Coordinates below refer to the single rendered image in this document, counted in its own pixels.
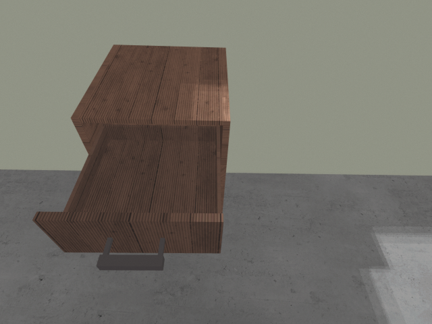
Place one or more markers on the cabinet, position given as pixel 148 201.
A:
pixel 158 85

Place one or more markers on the drawer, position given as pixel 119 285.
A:
pixel 141 183

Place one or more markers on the handle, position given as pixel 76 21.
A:
pixel 131 262

